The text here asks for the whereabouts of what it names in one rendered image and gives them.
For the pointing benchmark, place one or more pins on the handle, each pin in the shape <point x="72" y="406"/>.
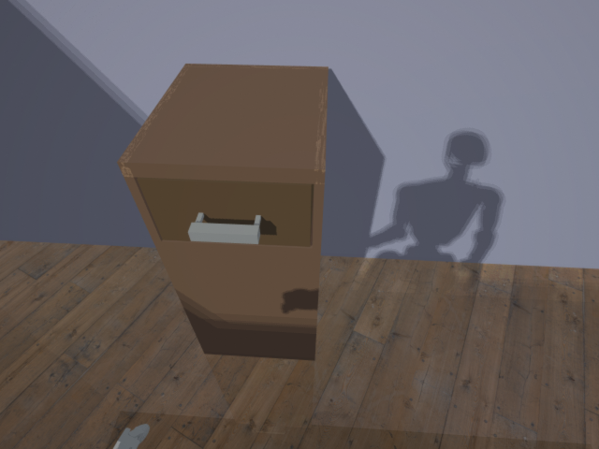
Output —
<point x="227" y="233"/>

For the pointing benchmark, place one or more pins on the cabinet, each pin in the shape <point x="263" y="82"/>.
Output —
<point x="265" y="123"/>

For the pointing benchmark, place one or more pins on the left robot hand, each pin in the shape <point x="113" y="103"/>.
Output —
<point x="132" y="439"/>

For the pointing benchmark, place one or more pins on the drawer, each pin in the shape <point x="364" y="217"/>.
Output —
<point x="286" y="208"/>

